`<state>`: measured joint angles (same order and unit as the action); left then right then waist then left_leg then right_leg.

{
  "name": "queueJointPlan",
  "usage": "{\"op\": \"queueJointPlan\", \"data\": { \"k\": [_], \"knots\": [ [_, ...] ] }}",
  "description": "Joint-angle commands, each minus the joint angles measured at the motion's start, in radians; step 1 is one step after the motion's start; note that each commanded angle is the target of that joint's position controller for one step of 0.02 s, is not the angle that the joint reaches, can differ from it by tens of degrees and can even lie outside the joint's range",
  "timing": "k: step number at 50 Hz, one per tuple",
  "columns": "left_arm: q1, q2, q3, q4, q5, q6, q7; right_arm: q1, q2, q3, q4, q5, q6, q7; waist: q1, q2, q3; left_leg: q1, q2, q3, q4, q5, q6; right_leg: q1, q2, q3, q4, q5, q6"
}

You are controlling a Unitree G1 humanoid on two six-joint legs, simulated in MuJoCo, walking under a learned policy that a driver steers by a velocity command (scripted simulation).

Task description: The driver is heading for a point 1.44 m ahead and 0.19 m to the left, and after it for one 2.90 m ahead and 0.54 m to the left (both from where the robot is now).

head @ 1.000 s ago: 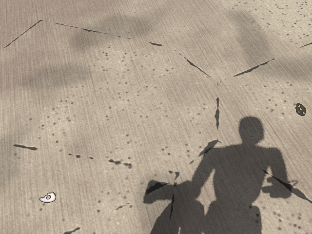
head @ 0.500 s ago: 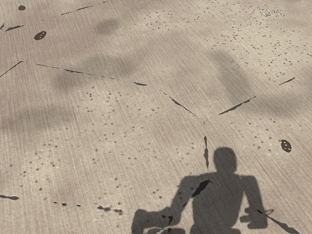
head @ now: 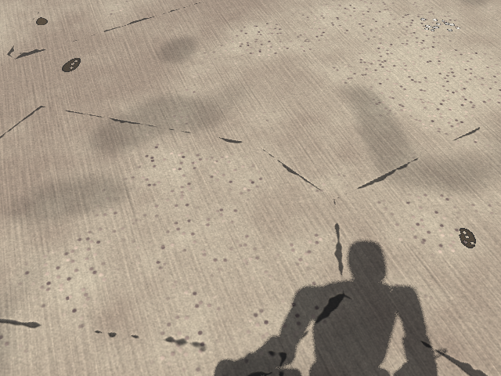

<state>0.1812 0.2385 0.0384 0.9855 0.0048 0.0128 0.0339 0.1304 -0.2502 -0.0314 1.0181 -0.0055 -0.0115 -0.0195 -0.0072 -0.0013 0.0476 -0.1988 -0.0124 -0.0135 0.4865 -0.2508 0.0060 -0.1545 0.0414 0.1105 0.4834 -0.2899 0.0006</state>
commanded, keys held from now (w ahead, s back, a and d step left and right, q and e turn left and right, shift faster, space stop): no key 0.02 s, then w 0.16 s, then no key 0.82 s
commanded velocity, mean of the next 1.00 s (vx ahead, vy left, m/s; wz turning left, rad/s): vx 0.08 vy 0.00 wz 0.00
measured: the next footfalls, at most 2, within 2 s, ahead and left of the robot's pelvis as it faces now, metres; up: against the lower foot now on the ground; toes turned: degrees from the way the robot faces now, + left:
left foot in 0.54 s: +0.13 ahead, +0.11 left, +0.00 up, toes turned +0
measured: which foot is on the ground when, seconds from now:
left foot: down 0.00-0.28, up 0.30-0.52, down 0.54-1.00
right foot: down 0.00-1.00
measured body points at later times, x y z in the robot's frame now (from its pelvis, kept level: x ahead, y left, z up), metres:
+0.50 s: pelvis +0.06 -0.03 +0.00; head +0.08 -0.03 +0.45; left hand +0.08 +0.22 -0.15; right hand +0.16 -0.29 -0.14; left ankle +0.08 +0.11 -0.72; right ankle +0.01 -0.12 -0.74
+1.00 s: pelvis +0.08 +0.00 +0.00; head +0.10 +0.00 +0.45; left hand +0.11 +0.25 -0.15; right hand +0.16 -0.26 -0.15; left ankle +0.09 +0.10 -0.74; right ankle +0.01 -0.12 -0.74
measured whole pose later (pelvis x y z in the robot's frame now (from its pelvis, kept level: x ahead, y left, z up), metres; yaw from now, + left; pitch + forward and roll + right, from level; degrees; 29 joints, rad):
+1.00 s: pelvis +0.08 +0.00 +0.00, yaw +0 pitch -1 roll +0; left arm 0.22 0.22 0.03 1.10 0.00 0.01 0.04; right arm 0.12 -0.23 -0.04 1.09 0.01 0.00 -0.03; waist 0.00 0.00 0.04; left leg -0.22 -0.01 0.01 0.50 -0.25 0.02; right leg -0.06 0.01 0.01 0.44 -0.35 0.00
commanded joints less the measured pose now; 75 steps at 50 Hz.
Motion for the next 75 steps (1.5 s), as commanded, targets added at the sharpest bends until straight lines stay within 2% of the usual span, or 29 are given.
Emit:
{"op": "queueJointPlan", "data": {
  "k": [1, 2, 4, 5, 6, 8, 9, 10, 11, 12, 13, 14, 15, 16, 17, 19, 20, 22, 24, 26, 27, 28, 29, 30, 31, 34, 44, 61, 75],
  "knots": [
    [0.007, 0.112, 0.019, -0.015, 0.0, -0.01, 0.004, -0.01, -0.113, -0.018, -0.025, 0.0, -0.009, -0.005, 0.001, 0.004, -0.034, 0.032, 0.048, -0.046, -0.08, 0.129, 0.02, -0.041, -0.045, 0.026, -0.078, 0.19, -0.02],
    [0.024, 0.102, 0.017, 0.0, 0.0, -0.01, 0.004, 0.007, -0.106, -0.015, -0.012, -0.001, -0.008, -0.007, 0.001, 0.006, -0.053, 0.037, 0.038, -0.039, -0.089, 0.024, 0.023, -0.035, -0.033, 0.014, -0.083, 0.096, -0.022],
    [0.029, 0.11, 0.02, 0.008, -0.011, -0.01, 0.007, 0.015, -0.131, -0.024, -0.007, 0.011, -0.003, -0.012, 0.0, 0.029, -0.006, -0.008, 0.03, -0.056, -0.099, -0.312, 0.052, -0.108, 0.001, -0.017, -0.049, -0.22, -0.043],
    [0.023, 0.112, 0.02, 0.002, -0.014, -0.016, 0.008, 0.025, -0.139, -0.026, -0.007, 0.016, -0.006, -0.015, -0.004, 0.044, 0.033, -0.037, 0.055, -0.101, -0.124, -0.438, 0.076, -0.162, 0.002, -0.02, -0.03, -0.317, -0.053],
    [0.015, 0.107, 0.019, -0.005, -0.018, -0.028, 0.006, 0.047, -0.149, -0.028, -0.005, 0.02, -0.014, -0.015, -0.011, 0.065, 0.066, -0.041, 0.098, -0.168, -0.157, -0.513, 0.107, -0.216, -0.004, -0.024, 0.001, -0.337, -0.059],
    [-0.001, 0.072, 0.012, -0.015, -0.025, -0.059, -0.005, 0.119, -0.186, -0.042, 0.013, 0.027, -0.035, -0.012, -0.025, 0.152, 0.074, 0.009, 0.236, -0.373, -0.267, -0.594, 0.186, -0.287, 0.0, -0.081, 0.142, -0.214, -0.052],
    [-0.008, 0.066, 0.011, -0.019, -0.027, -0.071, -0.011, 0.129, -0.201, -0.049, 0.016, 0.027, -0.041, -0.011, -0.023, 0.173, 0.077, -0.008, 0.303, -0.46, -0.311, -0.592, 0.223, -0.281, -0.021, -0.099, 0.213, -0.151, -0.051],
    [-0.009, 0.067, 0.012, -0.014, -0.023, -0.076, -0.015, 0.102, -0.191, -0.046, 0.003, 0.021, -0.044, -0.01, -0.011, 0.144, 0.085, -0.052, 0.31, -0.459, -0.31, -0.494, 0.226, -0.246, -0.038, -0.092, 0.226, -0.124, -0.056],
    [0.02, 0.057, 0.011, 0.0, -0.017, -0.079, -0.017, 0.055, -0.177, -0.041, -0.015, 0.018, -0.042, -0.008, 0.018, 0.126, 0.073, -0.084, 0.278, -0.388, -0.283, -0.377, 0.2, -0.18, -0.04, -0.102, 0.177, -0.119, -0.062],
    [0.072, 0.035, 0.006, 0.021, -0.016, -0.078, -0.018, -0.004, -0.17, -0.036, -0.033, 0.02, -0.035, -0.004, 0.058, 0.132, 0.061, -0.141, 0.225, -0.286, -0.233, -0.266, 0.158, -0.063, -0.032, -0.119, 0.042, -0.093, -0.072],
    [0.105, 0.049, 0.011, 0.041, -0.009, -0.073, -0.016, -0.026, -0.149, -0.03, -0.043, 0.023, -0.029, -0.003, 0.07, 0.108, 0.051, -0.177, 0.154, -0.192, -0.153, -0.108, 0.112, 0.034, -0.022, -0.102, -0.057, 0.001, -0.067],
    [0.15, 0.107, 0.025, 0.055, -0.002, -0.066, -0.012, -0.011, -0.106, -0.018, -0.043, 0.016, -0.029, -0.004, 0.064, -0.005, 0.001, -0.197, 0.072, -0.079, 0.013, 0.011, 0.055, 0.109, -0.097, 0.013, -0.101, 0.109, -0.075],
    [0.188, 0.194, 0.042, 0.066, -0.01, -0.059, -0.014, 0.011, -0.06, -0.007, -0.06, 0.0, -0.032, -0.011, 0.04, -0.216, -0.039, -0.253, -0.042, 0.06, 0.169, -0.099, -0.016, 0.135, -0.215, 0.197, -0.161, 0.172, -0.148],
    [0.177, 0.15, 0.022, 0.059, 0.005, -0.064, -0.019, 0.004, -0.068, -0.006, -0.062, 0.005, -0.034, -0.017, 0.045, -0.236, -0.018, -0.271, -0.01, 0.013, 0.215, -0.242, -0.035, 0.105, -0.313, 0.324, -0.191, 0.278, -0.228],
    [0.154, 0.106, 0.009, 0.054, 0.012, -0.074, -0.018, 0.004, -0.092, -0.011, -0.059, 0.014, -0.032, -0.016, 0.038, -0.189, 0.006, -0.305, 0.015, -0.014, 0.306, -0.314, -0.042, 0.121, -0.334, 0.314, -0.176, 0.427, -0.253],
    [0.13, 0.133, 0.013, 0.043, 0.0, -0.081, -0.015, 0.039, -0.098, -0.017, -0.036, 0.015, -0.024, -0.015, 0.019, -0.12, -0.034, -0.346, 0.047, -0.031, 0.398, -0.32, -0.049, 0.185, -0.33, 0.236, -0.126, 0.681, -0.245],
    [0.107, 0.124, 0.008, 0.036, -0.005, -0.081, -0.011, 0.032, -0.091, -0.017, -0.035, 0.015, -0.022, -0.013, 0.008, -0.093, -0.046, -0.328, 0.068, -0.039, 0.364, -0.273, -0.049, 0.186, -0.317, 0.188, -0.11, 0.779, -0.224],
    [0.083, 0.103, -0.002, 0.038, -0.004, -0.064, -0.005, 0.014, -0.062, -0.009, -0.028, 0.024, -0.021, -0.007, 0.003, -0.096, -0.06, -0.21, 0.057, -0.005, 0.218, -0.165, -0.05, 0.134, -0.249, 0.085, -0.099, 0.85, -0.172],
    [0.077, 0.119, 0.0, 0.048, -0.004, -0.047, -0.002, 0.031, -0.049, -0.006, -0.013, 0.027, -0.014, -0.005, -0.009, -0.111, -0.081, -0.079, 0.026, 0.038, 0.081, -0.02, -0.044, 0.094, -0.208, 0.026, -0.08, 0.908, -0.16],
    [0.099, 0.137, 0.007, 0.067, -0.019, -0.044, -0.007, 0.054, -0.075, -0.011, 0.0, 0.013, -0.003, -0.01, -0.025, -0.077, -0.082, 0.075, 0.027, 0.025, -0.086, 0.256, -0.014, 0.038, -0.176, 0.008, -0.088, 0.785, -0.119],
    [0.125, 0.143, 0.012, 0.072, -0.013, -0.049, -0.012, 0.061, -0.12, -0.02, -0.002, 0.006, 0.005, -0.016, -0.01, -0.024, -0.099, 0.148, 0.074, -0.024, -0.075, 0.45, 0.007, 0.014, -0.144, -0.004, -0.097, 0.605, -0.088],
    [0.166, 0.118, 0.011, 0.078, -0.002, -0.051, -0.015, 0.029, -0.159, -0.028, -0.01, 0.012, 0.011, -0.018, 0.032, 0.051, -0.093, 0.165, 0.09, -0.031, -0.01, 0.528, 0.044, -0.016, -0.084, -0.038, -0.122, 0.405, -0.058],
    [0.169, 0.084, 0.004, 0.088, 0.002, -0.047, -0.014, 0.003, -0.133, -0.026, -0.013, 0.018, 0.014, -0.015, 0.025, 0.06, -0.08, 0.161, 0.089, -0.032, 0.013, 0.499, 0.067, -0.026, -0.063, -0.057, -0.126, 0.325, -0.036],
    [0.143, 0.086, 0.005, 0.089, -0.002, -0.044, -0.012, -0.001, -0.109, -0.023, -0.012, 0.018, 0.014, -0.013, 0.01, 0.037, -0.059, 0.155, 0.081, -0.033, 0.012, 0.484, 0.066, -0.042, -0.052, -0.067, -0.109, 0.308, -0.027],
    [0.127, 0.078, 0.004, 0.084, -0.006, -0.039, -0.008, -0.004, -0.11, -0.025, -0.009, 0.013, 0.01, -0.011, 0.007, 0.031, -0.06, 0.149, 0.079, -0.037, 0.015, 0.496, 0.064, -0.041, -0.052, -0.071, -0.093, 0.344, -0.024],
    [0.123, 0.084, 0.004, 0.085, -0.002, -0.022, -0.001, 0.0, -0.104, -0.027, 0.006, 0.013, -0.002, -0.005, 0.007, 0.025, -0.083, 0.14, 0.077, -0.037, 0.016, 0.539, 0.064, -0.012, -0.058, -0.072, -0.077, 0.392, -0.019],
    [0.099, 0.088, 0.005, 0.098, -0.002, -0.004, 0.008, -0.026, -0.1, -0.031, 0.031, 0.013, -0.001, -0.006, 0.012, 0.007, -0.07, 0.092, 0.068, -0.036, -0.014, 0.443, 0.061, 0.024, -0.066, -0.077, -0.09, 0.301, -0.015],
    [0.139, 0.054, -0.006, 0.125, 0.001, -0.019, 0.014, 0.006, -0.073, -0.03, 0.06, 0.008, 0.014, -0.02, 0.004, 0.004, 0.0, 0.051, 0.048, -0.034, -0.06, 0.196, 0.048, -0.068, -0.064, -0.088, -0.123, 0.083, -0.011],
    [0.207, 0.023, -0.012, 0.13, -0.001, -0.032, 0.016, 0.045, -0.053, -0.024, 0.065, 0.008, 0.014, -0.023, 0.003, 0.001, 0.015, 0.025, 0.044, -0.039, -0.071, 0.118, 0.048, -0.105, -0.064, -0.09, -0.124, 0.033, -0.014]
  ]
}}
Over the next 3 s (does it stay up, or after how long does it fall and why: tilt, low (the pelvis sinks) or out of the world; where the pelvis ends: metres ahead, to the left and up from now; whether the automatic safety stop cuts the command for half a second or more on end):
stays up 0.70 0.04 -0.01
